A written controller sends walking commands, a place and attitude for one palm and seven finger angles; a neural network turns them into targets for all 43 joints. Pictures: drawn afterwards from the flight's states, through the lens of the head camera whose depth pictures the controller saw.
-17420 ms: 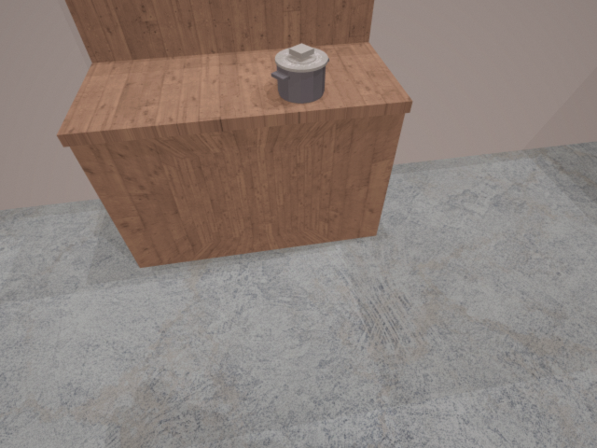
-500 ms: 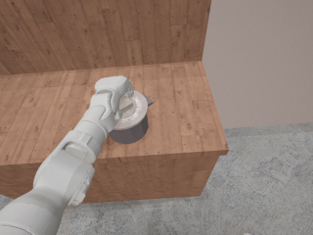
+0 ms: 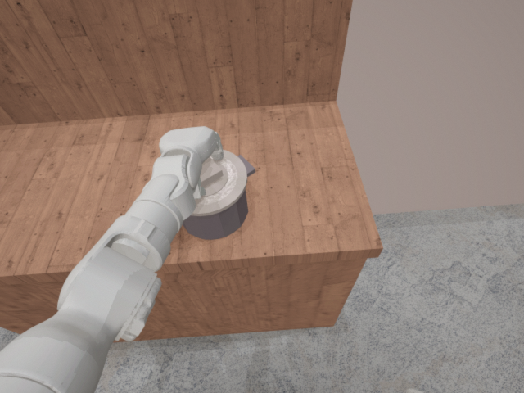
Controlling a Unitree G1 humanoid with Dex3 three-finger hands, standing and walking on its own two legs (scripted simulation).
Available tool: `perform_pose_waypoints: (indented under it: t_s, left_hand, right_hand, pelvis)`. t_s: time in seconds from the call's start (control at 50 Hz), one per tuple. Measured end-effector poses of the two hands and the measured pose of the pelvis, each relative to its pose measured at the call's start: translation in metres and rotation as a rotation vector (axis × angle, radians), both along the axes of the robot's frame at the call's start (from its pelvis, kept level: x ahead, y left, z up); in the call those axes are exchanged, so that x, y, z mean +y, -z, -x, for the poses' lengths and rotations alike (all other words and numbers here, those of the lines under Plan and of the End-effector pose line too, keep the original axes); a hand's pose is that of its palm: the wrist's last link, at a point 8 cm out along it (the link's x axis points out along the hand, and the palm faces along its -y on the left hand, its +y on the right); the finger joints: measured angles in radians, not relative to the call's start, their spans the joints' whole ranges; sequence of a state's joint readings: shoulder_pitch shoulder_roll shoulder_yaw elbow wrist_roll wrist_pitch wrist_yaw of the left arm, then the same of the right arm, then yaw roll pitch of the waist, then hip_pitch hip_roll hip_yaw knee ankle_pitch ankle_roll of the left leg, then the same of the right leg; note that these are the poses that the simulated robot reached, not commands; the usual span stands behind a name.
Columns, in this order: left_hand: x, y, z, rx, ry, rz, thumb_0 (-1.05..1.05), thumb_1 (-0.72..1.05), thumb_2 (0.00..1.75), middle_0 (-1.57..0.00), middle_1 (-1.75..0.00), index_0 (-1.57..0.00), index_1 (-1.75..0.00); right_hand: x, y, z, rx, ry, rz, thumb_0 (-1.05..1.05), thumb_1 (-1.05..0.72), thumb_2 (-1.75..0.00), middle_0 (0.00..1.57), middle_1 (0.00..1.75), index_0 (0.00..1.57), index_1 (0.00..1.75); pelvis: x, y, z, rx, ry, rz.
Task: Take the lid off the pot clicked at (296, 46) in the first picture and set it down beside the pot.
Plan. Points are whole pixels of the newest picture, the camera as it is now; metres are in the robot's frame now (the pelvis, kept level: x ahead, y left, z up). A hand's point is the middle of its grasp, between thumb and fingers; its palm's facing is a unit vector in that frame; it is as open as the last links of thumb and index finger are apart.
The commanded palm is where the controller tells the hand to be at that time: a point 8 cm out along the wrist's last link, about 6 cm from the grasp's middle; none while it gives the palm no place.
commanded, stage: close the fingers and squeeze the knob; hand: left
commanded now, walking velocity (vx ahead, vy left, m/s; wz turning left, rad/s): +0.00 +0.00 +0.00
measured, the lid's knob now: (202, 171) +0.49 +0.09 +0.04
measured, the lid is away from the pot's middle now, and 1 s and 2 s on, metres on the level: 0.00 0.00 0.03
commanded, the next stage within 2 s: lift the lid straight up in 1.26 s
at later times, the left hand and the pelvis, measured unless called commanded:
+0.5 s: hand (198, 175) +0.46 +0.09 +0.06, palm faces -0.34 -0.08 -0.94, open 8.8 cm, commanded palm +0.45 +0.11 +0.12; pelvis +0.00 +0.00 +0.00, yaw +0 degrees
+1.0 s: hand (198, 176) +0.45 +0.09 +0.06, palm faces -0.33 -0.07 -0.94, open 8.6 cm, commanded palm +0.45 +0.10 +0.12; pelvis +0.00 -0.01 +0.00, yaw +0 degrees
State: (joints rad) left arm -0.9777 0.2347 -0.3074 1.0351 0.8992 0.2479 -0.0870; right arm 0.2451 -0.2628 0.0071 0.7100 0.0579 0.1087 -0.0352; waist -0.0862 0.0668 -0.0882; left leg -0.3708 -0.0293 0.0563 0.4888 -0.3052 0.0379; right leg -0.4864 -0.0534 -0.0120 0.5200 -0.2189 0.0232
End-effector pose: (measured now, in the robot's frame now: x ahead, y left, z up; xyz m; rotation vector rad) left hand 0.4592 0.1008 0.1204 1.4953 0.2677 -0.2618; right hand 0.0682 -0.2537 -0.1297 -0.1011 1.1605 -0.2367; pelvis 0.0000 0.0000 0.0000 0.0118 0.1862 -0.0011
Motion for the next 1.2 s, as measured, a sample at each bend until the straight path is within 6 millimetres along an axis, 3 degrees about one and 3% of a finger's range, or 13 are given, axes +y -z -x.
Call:
perform_pose_waypoints:
  t_s: [0.2, 0.5, 0.74, 1.2]
  left_hand:
    - [-0.001, 0.001, 0.0, 0.011, 0.002, -0.001, 0.0, -0.13, 1.1, -0.59, -0.68, -0.62, -0.68]
    - [-0.003, 0.0, 0.003, 0.003, -0.008, 0.016, 0.0, 0.0, 0.98, -0.59, -0.88, -0.65, -0.9]
    - [-0.001, -0.001, 0.006, -0.002, -0.005, 0.021, -0.01, 0.07, 0.88, -0.58, -0.9, -0.63, -0.91]
    - [-0.003, -0.001, 0.004, 0.007, -0.008, 0.005, -0.01, 0.05, 0.9, -0.6, -0.89, -0.65, -0.92]
  right_hand:
    - [-0.001, 0.001, 0.005, 0.01, 0.007, 0.001, 0.01, -0.9, -0.9, 0.2, 0.3, 0.2, 0.3]
    - [-0.003, 0.001, 0.001, -0.003, 0.001, -0.003, 0.01, -0.9, -0.9, 0.2, 0.3, 0.2, 0.3]
    - [-0.007, -0.003, -0.008, -0.034, 0.001, 0.002, 0.01, -0.9, -0.9, 0.2, 0.3, 0.2, 0.3]
    - [-0.003, 0.0, -0.007, -0.016, -0.002, -0.002, 0.01, -0.9, -0.9, 0.2, 0.3, 0.2, 0.3]
  pelvis:
    - [-0.001, 0.0, 0.0, 0.001, 0.0, 0.0]
    - [-0.004, -0.001, 0.0, -0.005, 0.002, -0.001]
    - [-0.006, -0.001, 0.0, -0.011, 0.005, 0.0]
    - [-0.005, -0.001, 0.0, -0.009, 0.0, 0.0]
